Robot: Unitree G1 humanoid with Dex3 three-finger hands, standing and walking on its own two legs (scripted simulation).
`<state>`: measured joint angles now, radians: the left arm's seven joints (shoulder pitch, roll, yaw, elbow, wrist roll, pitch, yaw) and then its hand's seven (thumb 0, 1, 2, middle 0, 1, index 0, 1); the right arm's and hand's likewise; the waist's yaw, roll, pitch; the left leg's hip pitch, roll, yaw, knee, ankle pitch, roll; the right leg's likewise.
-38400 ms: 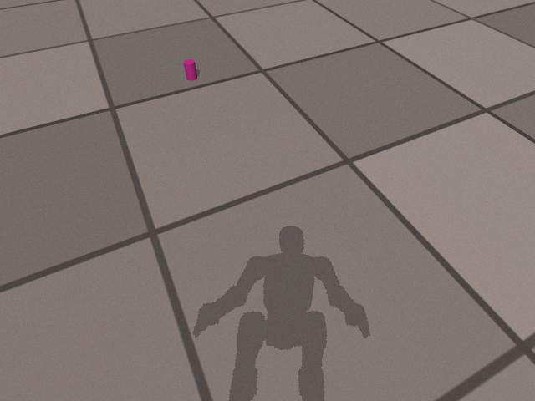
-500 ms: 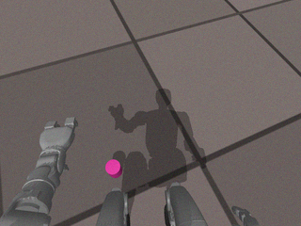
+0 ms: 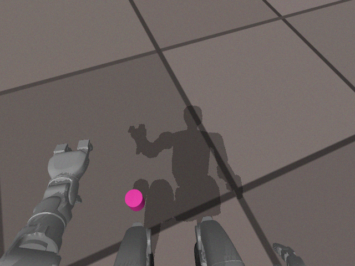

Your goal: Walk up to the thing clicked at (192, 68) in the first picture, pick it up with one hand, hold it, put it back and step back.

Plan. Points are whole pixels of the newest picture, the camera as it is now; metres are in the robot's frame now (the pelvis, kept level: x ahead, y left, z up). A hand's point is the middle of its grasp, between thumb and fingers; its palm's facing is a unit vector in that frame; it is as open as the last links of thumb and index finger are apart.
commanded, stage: go down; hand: left
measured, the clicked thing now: (135, 200) +0.37 +0.16 -0.59
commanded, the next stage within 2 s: stand in 1.28 s
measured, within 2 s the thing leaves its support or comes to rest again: neither
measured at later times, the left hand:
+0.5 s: hand (77, 179) +0.34 +0.24 -0.11, palm faces -0.44 -0.02 -0.90, open 14.5 cm
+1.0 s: hand (76, 180) +0.34 +0.25 -0.11, palm faces -0.44 -0.02 -0.90, open 14.5 cm
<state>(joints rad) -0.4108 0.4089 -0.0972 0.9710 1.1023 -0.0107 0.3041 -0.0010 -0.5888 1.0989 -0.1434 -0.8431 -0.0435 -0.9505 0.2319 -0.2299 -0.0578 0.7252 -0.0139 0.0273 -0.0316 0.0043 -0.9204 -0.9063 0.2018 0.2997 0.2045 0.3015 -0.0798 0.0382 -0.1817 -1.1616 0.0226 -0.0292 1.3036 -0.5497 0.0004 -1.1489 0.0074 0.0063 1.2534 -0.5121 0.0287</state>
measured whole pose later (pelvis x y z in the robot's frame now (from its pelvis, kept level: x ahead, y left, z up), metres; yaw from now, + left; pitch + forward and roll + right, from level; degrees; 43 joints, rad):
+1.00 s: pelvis +0.00 +0.00 +0.00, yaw +0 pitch +23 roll -2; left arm -0.41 0.41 -0.11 0.98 1.09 -0.01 0.29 0.00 -0.59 1.10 -0.10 -0.91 -0.02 -1.00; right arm 0.24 -0.23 -0.06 0.71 -0.01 0.02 -0.03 0.00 -0.92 -0.91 0.20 0.30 0.20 0.30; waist -0.08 0.04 -0.19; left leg -1.16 0.02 -0.03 1.30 -0.55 0.00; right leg -1.14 0.01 0.01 1.25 -0.51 0.03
